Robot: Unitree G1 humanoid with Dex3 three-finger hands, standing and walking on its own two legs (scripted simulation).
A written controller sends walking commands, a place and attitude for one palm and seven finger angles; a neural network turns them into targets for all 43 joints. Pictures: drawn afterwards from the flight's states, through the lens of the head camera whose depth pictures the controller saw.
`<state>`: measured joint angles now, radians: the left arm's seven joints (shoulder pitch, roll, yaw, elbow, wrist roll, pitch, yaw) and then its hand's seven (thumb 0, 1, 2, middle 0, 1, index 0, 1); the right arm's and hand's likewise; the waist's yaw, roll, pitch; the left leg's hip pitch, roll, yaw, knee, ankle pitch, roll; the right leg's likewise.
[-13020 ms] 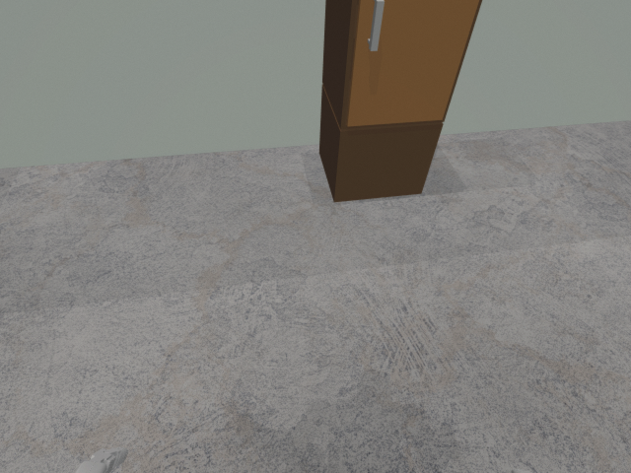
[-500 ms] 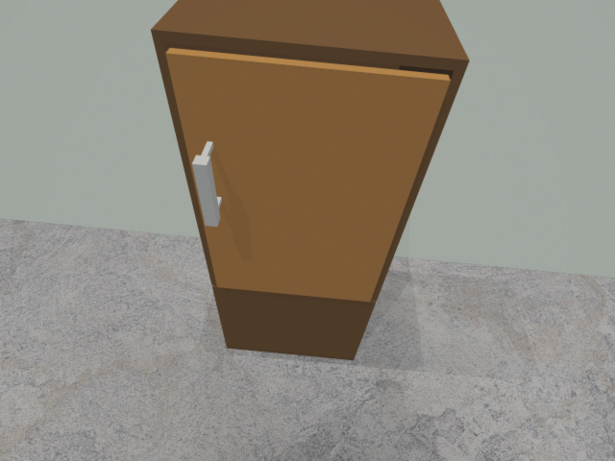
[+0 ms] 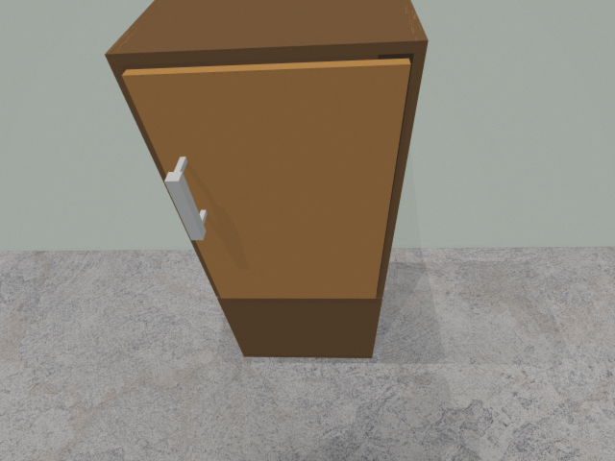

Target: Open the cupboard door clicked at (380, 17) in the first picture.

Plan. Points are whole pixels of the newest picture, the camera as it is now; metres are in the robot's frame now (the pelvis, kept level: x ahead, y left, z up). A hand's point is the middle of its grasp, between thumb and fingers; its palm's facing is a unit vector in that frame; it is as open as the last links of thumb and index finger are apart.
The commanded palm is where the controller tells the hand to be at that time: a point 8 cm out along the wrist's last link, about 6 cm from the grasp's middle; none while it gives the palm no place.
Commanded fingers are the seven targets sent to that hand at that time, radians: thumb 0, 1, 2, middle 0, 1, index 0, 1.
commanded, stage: look again from close up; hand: left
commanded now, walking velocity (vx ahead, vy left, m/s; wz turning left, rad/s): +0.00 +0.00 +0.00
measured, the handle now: (190, 199) +0.52 +0.24 +0.04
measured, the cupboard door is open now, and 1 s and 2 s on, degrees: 0 0 0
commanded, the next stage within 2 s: raise the hand with hooked fingers in 0.12 s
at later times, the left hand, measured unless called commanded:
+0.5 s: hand (186, 393) +0.20 +0.17 +0.01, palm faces +0.15 -0.99 -0.06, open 7.9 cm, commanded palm +0.11 +0.23 -0.05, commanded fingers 0.00 0.55 0.75 -0.23 -0.53 -0.23 -0.53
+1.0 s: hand (155, 408) +0.19 +0.21 -0.02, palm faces -0.06 -1.00 -0.01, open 10.7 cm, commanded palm +0.15 +0.27 -0.01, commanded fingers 0.00 -0.03 0.50 -0.27 -0.90 -0.27 -0.90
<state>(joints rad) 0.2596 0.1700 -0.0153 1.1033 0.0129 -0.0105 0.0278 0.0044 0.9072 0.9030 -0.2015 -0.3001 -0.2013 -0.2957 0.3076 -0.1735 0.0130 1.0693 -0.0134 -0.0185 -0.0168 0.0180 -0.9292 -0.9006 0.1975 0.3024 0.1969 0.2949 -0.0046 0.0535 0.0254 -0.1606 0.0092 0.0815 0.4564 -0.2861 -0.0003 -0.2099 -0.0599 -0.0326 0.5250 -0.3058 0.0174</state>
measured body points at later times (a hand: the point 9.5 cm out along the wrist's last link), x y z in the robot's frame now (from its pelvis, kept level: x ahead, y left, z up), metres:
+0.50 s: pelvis -0.02 -0.04 -0.03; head +0.00 -0.05 +0.42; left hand +0.19 +0.22 +0.01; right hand +0.17 -0.31 -0.10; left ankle -0.02 +0.12 -0.74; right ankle -0.02 -0.13 -0.74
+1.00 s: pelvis -0.06 +0.01 -0.07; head -0.01 +0.02 +0.38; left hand +0.19 +0.27 -0.02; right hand +0.09 -0.21 -0.15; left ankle -0.03 +0.13 -0.74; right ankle -0.02 -0.13 -0.74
